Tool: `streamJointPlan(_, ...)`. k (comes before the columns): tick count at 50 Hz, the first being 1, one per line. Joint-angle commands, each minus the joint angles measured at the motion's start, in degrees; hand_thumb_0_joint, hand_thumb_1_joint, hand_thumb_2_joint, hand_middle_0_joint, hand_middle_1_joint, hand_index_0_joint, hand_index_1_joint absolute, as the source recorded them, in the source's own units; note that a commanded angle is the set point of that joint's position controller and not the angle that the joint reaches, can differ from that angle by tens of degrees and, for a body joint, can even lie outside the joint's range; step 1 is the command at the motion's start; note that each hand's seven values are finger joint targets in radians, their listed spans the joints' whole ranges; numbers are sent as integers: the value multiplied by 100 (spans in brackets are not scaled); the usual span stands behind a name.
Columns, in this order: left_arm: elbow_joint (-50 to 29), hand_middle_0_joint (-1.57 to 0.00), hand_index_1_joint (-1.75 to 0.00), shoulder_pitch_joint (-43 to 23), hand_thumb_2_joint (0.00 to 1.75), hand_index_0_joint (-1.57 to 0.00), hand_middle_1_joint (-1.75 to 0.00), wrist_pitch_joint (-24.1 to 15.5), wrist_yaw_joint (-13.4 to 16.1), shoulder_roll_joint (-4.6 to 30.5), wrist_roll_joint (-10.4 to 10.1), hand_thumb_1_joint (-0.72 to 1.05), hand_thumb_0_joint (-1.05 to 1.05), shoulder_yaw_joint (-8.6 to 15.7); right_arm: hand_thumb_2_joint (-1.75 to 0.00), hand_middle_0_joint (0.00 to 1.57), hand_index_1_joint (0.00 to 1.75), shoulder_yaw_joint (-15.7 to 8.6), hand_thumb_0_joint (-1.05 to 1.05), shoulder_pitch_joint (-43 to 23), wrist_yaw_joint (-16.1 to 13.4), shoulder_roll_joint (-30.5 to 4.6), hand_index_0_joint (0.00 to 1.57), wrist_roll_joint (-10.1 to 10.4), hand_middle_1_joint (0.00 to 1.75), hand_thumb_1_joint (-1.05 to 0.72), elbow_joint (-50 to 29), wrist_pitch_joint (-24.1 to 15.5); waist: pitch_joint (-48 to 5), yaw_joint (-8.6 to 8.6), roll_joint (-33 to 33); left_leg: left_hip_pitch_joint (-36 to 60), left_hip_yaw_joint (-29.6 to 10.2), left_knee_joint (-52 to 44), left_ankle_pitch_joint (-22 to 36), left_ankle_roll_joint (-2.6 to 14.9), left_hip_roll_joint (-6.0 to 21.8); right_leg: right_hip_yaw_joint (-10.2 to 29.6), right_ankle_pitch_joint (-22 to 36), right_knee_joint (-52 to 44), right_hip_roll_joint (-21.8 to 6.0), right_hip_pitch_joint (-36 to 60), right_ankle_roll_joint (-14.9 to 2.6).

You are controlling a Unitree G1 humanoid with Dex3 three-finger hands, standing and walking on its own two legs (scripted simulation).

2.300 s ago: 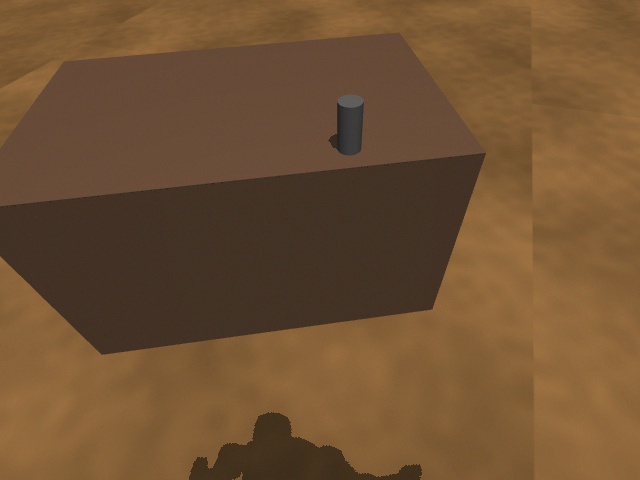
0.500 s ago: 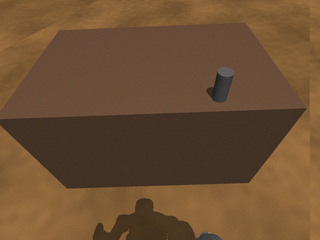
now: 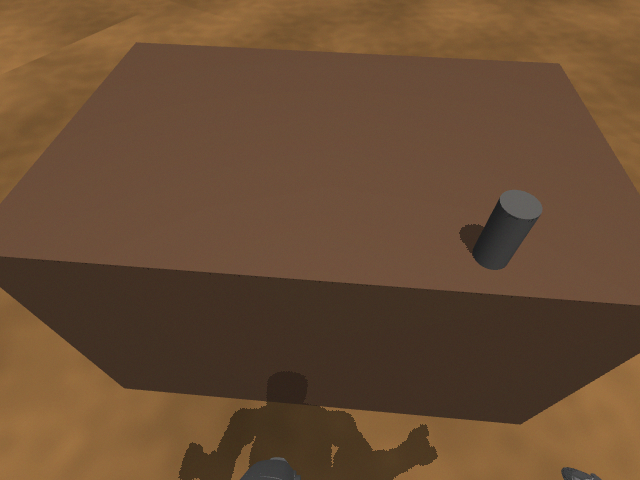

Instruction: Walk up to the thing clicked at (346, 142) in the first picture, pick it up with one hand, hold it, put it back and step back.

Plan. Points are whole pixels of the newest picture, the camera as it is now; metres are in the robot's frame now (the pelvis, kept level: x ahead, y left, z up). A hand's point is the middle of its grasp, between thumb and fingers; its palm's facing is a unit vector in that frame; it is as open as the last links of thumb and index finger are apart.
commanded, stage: walk up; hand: right
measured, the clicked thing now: (504, 232) +0.48 -0.23 +0.01
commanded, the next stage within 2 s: stand in 1.34 s
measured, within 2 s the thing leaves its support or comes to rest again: neither
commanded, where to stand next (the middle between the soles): +0.10 -0.02 m, yaw -1 degrees
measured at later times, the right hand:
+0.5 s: hand out of the picture +0.13 -0.27 -0.14, palm faces -0.02 +0.95 -0.32, open 7.4 cm
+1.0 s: hand out of the picture +0.12 -0.26 -0.12, palm faces +0.00 +0.94 -0.34, open 7.4 cm
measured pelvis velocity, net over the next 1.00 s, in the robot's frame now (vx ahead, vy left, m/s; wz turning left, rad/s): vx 0.04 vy -0.01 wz -0.02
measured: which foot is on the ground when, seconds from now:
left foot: down 0.00-1.00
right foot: down 0.00-1.00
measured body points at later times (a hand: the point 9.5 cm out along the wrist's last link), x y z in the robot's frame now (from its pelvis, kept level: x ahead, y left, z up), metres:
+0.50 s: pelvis +0.04 -0.01 +0.02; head +0.06 -0.02 +0.47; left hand +0.14 +0.29 -0.10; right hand +0.13 -0.31 -0.11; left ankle +0.08 +0.12 -0.72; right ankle +0.03 -0.15 -0.72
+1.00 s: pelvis +0.04 -0.01 +0.03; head +0.05 +0.00 +0.48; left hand +0.13 +0.29 -0.11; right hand +0.12 -0.31 -0.10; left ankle +0.08 +0.12 -0.72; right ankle +0.03 -0.15 -0.72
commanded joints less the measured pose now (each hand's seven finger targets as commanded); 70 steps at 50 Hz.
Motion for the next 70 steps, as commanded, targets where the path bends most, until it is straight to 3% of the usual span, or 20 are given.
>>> streamJointPlan(1,-115,-20,-30,249,90,-20,-30,-71,98,1074,-6,90,0,306,-90,20,30,-358,0,-105,-229,-1505,20,15,30,-90,-325,-76,-624,-133,1124,788,-1753,-1443,885,1086,1577,325,-171,221,-215,-708,-123)
streamJointPlan(4,205,-20,-30,448,90,-20,-30,-133,78,952,30,90,0,299,-90,20,30,-275,0,-344,-204,-1443,20,36,30,-90,-249,3,-788,-74,1333,411,-1217,-1070,1384,938,1344,-73,541,-801,-65,71,-62)
streamJointPlan(6,367,-20,-30,523,90,-20,-30,-171,108,924,87,90,0,316,-90,20,30,-218,0,-551,-174,-1366,20,111,30,-90,-221,94,-967,68,1165,196,-1028,-640,1087,693,1203,-170,1510,-1818,42,731,-94)
streamJointPlan(7,361,-20,-30,373,90,-20,-30,-206,121,1095,140,90,0,342,-90,20,30,-166,0,-588,-160,-1179,20,156,30,-90,-234,129,-973,34,705,28,-871,-424,673,444,980,174,1975,-2104,-174,788,-174)
streamJointPlan(8,233,-20,-30,-32,90,-20,-30,-247,127,1333,168,90,0,365,-90,20,30,-99,0,-537,-149,-951,20,211,30,-90,-205,159,-843,-161,129,-29,-625,-178,62,143,603,1094,1981,-2520,-751,437,-387)
streamJointPlan(9,188,-20,-30,-506,90,-20,-30,-260,90,1500,125,90,0,360,-90,20,30,-98,0,-484,-149,-911,20,213,30,-90,-34,198,-604,-331,-204,556,-338,-57,-770,12,205,1574,1568,-2764,-1238,-502,-718)
streamJointPlan(10,150,-20,-30,-854,90,-20,-30,-250,70,1407,121,90,0,279,-90,20,30,-139,0,-451,-148,-994,20,171,30,-90,157,212,-422,-446,-160,1108,-377,-202,-848,12,238,1426,1492,-2689,-1191,-985,-702)
streamJointPlan(11,199,-20,-30,-901,90,-20,-30,-257,68,1213,82,90,0,210,-90,20,30,-140,0,-511,-130,-1075,20,147,30,-90,247,188,-479,-435,118,1194,-532,-559,-401,62,449,976,1571,-2523,-903,-860,-447)
streamJointPlan(12,301,-20,-30,-863,90,-20,-30,-255,77,1127,56,90,0,182,-90,20,30,-124,0,-717,-105,-1128,20,155,30,-90,303,161,-507,-304,160,1008,-694,-691,-44,144,564,674,1651,-2450,-601,-567,-242)
streamJointPlan(14,473,-20,-30,-789,90,-20,-30,-264,75,1098,54,90,0,166,-90,20,30,-55,0,-822,-86,-1089,20,166,30,-90,455,126,-763,-217,-87,1053,-689,-748,593,222,667,545,2105,-2418,-511,-21,-157)
streamJointPlan(16,618,-20,-30,-854,90,-20,-30,-274,89,1113,34,90,0,163,-90,20,30,1,0,-862,-88,-1033,20,189,30,-90,619,128,-871,-203,-158,1101,-546,-753,1081,155,596,555,2751,-2478,-560,348,-149)
streamJointPlan(21,808,-20,-30,-1212,90,-20,-30,-202,97,1008,-15,90,0,113,-90,20,30,17,0,-1016,-107,-1053,20,165,30,-90,991,151,-919,-195,-11,1323,-562,-1203,1273,90,658,412,2736,-2669,-532,627,-102)
streamJointPlan(26,1000,-20,-30,-1503,90,-20,-30,-152,84,944,-6,90,0,88,-90,20,30,51,0,-1183,-107,-1038,20,126,30,-90,1279,173,-852,-191,100,1341,-578,-1611,1071,27,681,375,2492,-3081,-532,834,-58)
streamJointPlan(32,1229,-20,-30,-1675,90,-20,-30,-130,61,909,10,90,0,86,-90,20,30,65,0,-1223,-110,-994,20,115,30,-90,1516,160,-924,-207,144,1472,-541,-1872,1110,-25,683,328,2600,-3322,-536,1068,-13)
streamJointPlan(51,1498,-20,-30,-1546,90,-20,-30,-109,38,804,77,90,0,89,-90,20,30,15,0,-1334,-111,-999,20,75,30,-90,1613,176,-769,-249,295,1526,-628,-2263,423,-30,734,256,2079,-3613,-473,850,60)
streamJointPlan(66,1453,-20,-30,-1378,90,-20,-30,-134,60,799,96,90,0,104,-90,20,30,14,0,-1261,-105,-924,20,87,30,-90,1601,204,-850,-248,169,1628,-577,-2104,772,-32,689,270,2296,-3666,-521,891,90)
streamJointPlan(70,1393,-20,-30,-1355,90,-20,-30,-183,110,817,103,90,0,64,-90,20,30,9,0,-1210,-105,-937,20,53,30,-90,1573,218,-828,-285,144,1666,-569,-2078,1113,-55,749,275,2369,-3618,-592,917,85)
